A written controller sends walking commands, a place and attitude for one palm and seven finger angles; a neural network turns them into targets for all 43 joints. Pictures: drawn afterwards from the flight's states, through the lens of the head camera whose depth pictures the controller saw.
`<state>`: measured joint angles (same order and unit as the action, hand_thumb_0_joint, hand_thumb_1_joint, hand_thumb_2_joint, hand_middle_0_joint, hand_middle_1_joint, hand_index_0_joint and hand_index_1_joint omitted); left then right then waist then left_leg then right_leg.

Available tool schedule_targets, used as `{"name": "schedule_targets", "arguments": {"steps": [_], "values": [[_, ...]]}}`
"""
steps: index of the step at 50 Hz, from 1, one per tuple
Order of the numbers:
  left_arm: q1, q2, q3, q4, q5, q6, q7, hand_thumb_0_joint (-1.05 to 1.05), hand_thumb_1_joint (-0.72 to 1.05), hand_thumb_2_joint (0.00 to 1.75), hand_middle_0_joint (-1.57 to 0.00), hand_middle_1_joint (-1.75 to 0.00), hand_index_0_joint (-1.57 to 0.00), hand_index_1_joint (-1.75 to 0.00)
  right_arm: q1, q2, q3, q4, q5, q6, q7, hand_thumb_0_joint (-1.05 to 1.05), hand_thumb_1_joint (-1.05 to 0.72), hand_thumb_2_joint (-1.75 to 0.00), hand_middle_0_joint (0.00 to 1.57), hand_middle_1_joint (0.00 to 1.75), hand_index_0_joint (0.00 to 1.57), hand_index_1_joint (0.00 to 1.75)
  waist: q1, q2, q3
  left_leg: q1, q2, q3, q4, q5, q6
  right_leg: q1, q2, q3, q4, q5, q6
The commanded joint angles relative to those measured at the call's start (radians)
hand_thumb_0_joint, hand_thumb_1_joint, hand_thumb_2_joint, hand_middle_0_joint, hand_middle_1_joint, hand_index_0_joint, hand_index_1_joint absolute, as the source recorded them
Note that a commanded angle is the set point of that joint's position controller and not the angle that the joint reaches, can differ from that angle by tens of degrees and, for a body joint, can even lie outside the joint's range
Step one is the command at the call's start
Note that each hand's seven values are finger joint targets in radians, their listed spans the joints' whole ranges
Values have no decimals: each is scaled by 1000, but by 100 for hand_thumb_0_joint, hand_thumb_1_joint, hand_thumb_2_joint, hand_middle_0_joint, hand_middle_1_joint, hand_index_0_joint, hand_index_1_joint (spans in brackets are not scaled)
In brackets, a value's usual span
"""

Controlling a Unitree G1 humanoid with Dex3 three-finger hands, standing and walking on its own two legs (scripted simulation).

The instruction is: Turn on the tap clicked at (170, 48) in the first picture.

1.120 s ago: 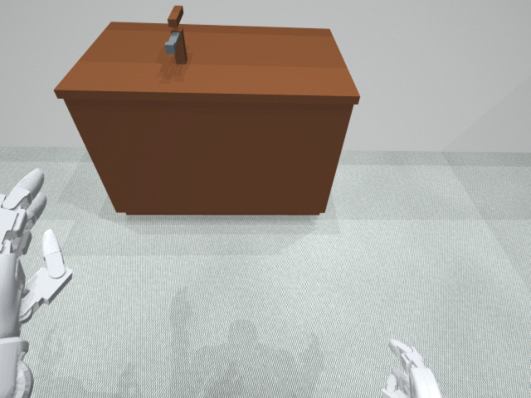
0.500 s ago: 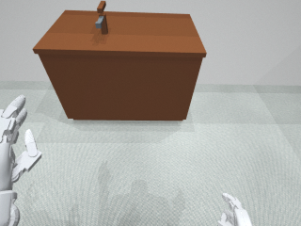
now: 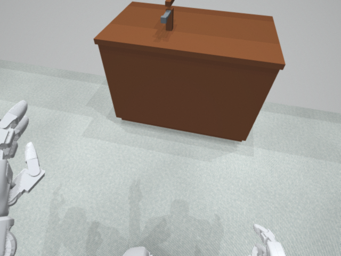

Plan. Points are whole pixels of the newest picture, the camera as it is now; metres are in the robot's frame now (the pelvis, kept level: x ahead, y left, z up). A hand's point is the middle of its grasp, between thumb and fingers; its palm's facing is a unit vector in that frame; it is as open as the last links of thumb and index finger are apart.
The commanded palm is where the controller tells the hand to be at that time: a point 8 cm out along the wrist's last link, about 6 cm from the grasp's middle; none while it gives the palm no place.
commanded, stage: walk to a spot facing it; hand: left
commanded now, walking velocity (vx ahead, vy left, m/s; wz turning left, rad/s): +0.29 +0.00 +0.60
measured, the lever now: (163, 19) +1.15 +0.09 +0.06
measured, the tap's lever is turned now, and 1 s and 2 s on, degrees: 0 0 0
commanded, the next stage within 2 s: none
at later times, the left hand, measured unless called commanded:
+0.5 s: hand out of the picture +0.17 +0.27 +0.18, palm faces +0.67 -0.61 -0.42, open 7.4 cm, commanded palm +0.10 +0.29 +0.19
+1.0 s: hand out of the picture +0.24 +0.32 +0.19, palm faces +0.76 -0.53 -0.39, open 7.4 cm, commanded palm +0.16 +0.33 +0.19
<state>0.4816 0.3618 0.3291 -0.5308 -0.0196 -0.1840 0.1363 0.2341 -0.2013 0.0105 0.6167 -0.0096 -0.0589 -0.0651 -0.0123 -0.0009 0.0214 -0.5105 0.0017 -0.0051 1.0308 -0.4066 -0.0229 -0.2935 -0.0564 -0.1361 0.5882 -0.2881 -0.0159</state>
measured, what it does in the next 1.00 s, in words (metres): walks ahead, turning left: left foot, then right foot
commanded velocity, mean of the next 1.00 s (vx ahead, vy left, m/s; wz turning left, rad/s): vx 0.35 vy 0.00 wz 0.43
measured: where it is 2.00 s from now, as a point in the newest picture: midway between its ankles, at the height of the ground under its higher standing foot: (157, 229)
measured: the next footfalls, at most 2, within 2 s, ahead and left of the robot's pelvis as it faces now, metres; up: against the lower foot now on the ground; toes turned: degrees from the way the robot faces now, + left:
left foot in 0.14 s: +0.04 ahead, +0.16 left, +0.00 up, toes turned +13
right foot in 0.46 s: +0.15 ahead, -0.10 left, +0.00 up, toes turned +10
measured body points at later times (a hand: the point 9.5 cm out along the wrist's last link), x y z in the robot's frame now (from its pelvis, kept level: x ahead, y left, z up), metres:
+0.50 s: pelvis +0.05 -0.02 -0.01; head +0.06 -0.04 +0.44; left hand +0.13 +0.30 +0.20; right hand +0.27 -0.16 -0.12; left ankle -0.01 +0.13 -0.70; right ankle +0.12 -0.11 -0.73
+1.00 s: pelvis +0.16 +0.01 +0.00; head +0.17 +0.03 +0.45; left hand +0.20 +0.35 +0.21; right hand +0.42 -0.09 -0.08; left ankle +0.11 +0.14 -0.73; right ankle +0.22 -0.09 -0.66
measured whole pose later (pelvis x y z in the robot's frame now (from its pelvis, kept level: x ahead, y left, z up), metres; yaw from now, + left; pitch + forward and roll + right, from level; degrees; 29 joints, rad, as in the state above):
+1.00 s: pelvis +0.16 +0.01 +0.00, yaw +29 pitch -1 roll +1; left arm 0.42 0.38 0.37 -0.54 -0.02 -0.20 0.15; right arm 0.18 -0.13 0.01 0.59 0.01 -0.09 -0.04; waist -0.02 -0.04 0.04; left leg -0.30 0.07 0.10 0.59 -0.28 0.00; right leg -0.51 -0.11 -0.10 1.11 -0.45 0.04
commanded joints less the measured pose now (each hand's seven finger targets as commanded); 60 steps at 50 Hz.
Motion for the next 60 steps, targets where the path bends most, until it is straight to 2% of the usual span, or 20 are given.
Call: {"name": "schedule_targets", "arguments": {"steps": [1,5,7,8,14,20,21,23,24,29,39,40,42,43,49,54,55,57,59,60], "values": [[-76,183,142,-157,-2,-52,39,0,90,90,-20,-30,-20,-30,-132,-79,-31,-173,-10,-47,-30,0,-90,-90,20,30,20,30,31,-168,-66,110,72,91,-190,-50,16,-4,-293,124,-238,14,-89],[-118,160,112,-269,-21,-48,62,0,90,90,-20,-30,-20,-30,-71,-81,-37,-184,-7,-66,-46,0,-90,-90,20,30,20,30,-12,-17,-113,357,7,151,-563,14,48,-42,-223,66,50,-69,-20],[-144,153,108,-350,-17,-87,64,0,90,90,-20,-30,-20,-30,-72,-122,-45,-187,-1,-90,-32,0,-90,-90,20,30,20,30,-18,429,-118,576,379,-513,-718,420,270,-432,10,-9,598,-352,88],[-128,196,148,-254,13,-100,51,0,90,90,-20,-30,-20,-30,-42,-105,-48,-145,1,-96,-20,0,-90,-90,20,30,20,30,-21,313,-117,517,434,-632,-724,293,309,-486,-45,125,709,-323,66],[-113,122,96,-218,6,-83,20,0,90,90,-20,-30,-20,-30,-75,-110,-59,-129,21,-105,-2,0,-90,-90,20,30,20,30,7,266,-30,190,222,-218,-760,-66,215,-221,-33,44,446,-103,81],[-156,120,82,-109,4,-54,17,0,90,90,-20,-30,-20,-30,-108,-100,-35,-124,5,-93,-23,0,-90,-90,20,30,20,30,31,214,-20,30,179,-172,-634,-233,160,143,54,-48,-14,-118,78],[-157,131,87,-84,11,-42,17,0,90,90,-20,-30,-20,-30,-105,-90,-32,-119,3,-86,-24,0,-90,-90,20,30,20,30,39,90,-41,-49,132,-118,-452,-218,127,244,-3,43,-129,-173,47],[-188,215,127,-98,4,-27,23,0,90,90,-20,-30,-20,-30,-157,-93,-43,-143,0,-84,-23,0,-90,-90,20,30,20,30,62,-315,-34,-288,-17,2,180,-192,34,249,-439,728,-431,-380,-147],[-232,229,141,-138,13,-36,33,0,90,90,-20,-30,-20,-30,-165,-103,-48,-146,-17,-84,-9,0,-90,-90,20,30,20,30,45,-236,-55,-288,13,-55,287,-121,28,219,-473,777,-449,-444,-177],[-140,193,138,-175,7,-77,23,0,90,90,-20,-30,-20,-30,-165,-84,-36,-122,-1,-45,-16,0,-90,-90,20,30,20,30,18,-157,-49,-169,97,15,167,56,-15,168,-317,187,-332,-6,-96],[-108,137,110,-204,-9,-54,79,0,90,90,-20,-30,-20,-30,-70,-90,-64,-191,4,-53,-20,0,-90,-90,20,30,20,30,17,-137,-134,222,-2,249,-521,117,27,211,-277,30,-57,244,-72],[-132,148,114,-229,-11,-63,80,0,90,90,-20,-30,-20,-30,-48,-100,-70,-195,7,-55,-25,0,-90,-90,20,30,20,30,-11,-58,-170,397,3,215,-564,157,56,103,-225,-24,150,309,-29],[-145,149,118,-270,-9,-98,79,0,90,90,-20,-30,-20,-30,-74,-132,-71,-203,12,-59,-12,0,-90,-90,20,30,20,30,-9,399,-192,677,405,-465,-692,517,281,-359,-8,-21,655,-312,67],[-177,186,119,-210,11,-105,60,0,90,90,-20,-30,-20,-30,-90,-126,-65,-186,20,-64,8,0,-90,-90,20,30,20,30,-7,287,-156,579,444,-526,-725,363,312,-410,-48,101,732,-313,40],[-32,178,173,-306,-7,-103,36,0,90,90,-20,-30,-20,-30,-105,-98,-61,-156,21,-93,10,0,-90,-90,20,30,20,30,28,272,-85,228,272,-118,-756,128,213,-195,-83,27,371,-99,70],[-66,121,131,-133,-7,-75,27,0,90,90,-20,-30,-20,-30,-93,-97,-49,-140,17,-89,-12,0,-90,-90,20,30,20,30,32,196,-71,107,204,2,-611,-81,137,125,19,-104,6,-16,88],[-102,133,127,-116,0,-65,28,0,90,90,-20,-30,-20,-30,-95,-88,-46,-134,18,-85,-18,0,-90,-90,20,30,20,30,34,119,-80,46,173,13,-481,-109,116,203,-3,-57,-66,-69,74],[-136,219,173,-61,7,-38,37,0,90,90,-20,-30,-20,-30,-111,-61,-42,-144,15,-75,-16,0,-90,-90,20,30,20,30,63,-416,-91,-281,-4,100,153,-221,37,339,-426,610,-356,-246,-125],[-208,235,173,-113,0,-60,34,0,90,90,-20,-30,-20,-30,-140,-108,-57,-124,4,-81,-5,0,-90,-90,20,30,20,30,39,-245,-62,-298,71,-30,358,-91,19,270,-477,653,-377,-248,-170],[-173,212,152,-125,-3,-72,26,0,90,90,-20,-30,-20,-30,-152,-104,-46,-116,6,-70,-6,0,-90,-90,20,30,20,30,40,-171,-21,-288,102,-35,372,-44,7,220,-452,508,-351,-141,-158]]}}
